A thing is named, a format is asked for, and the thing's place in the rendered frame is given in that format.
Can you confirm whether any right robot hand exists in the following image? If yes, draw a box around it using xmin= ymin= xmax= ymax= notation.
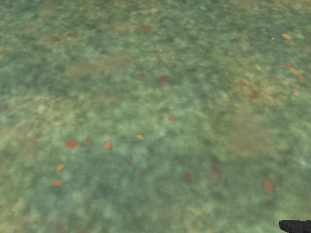
xmin=279 ymin=219 xmax=311 ymax=233

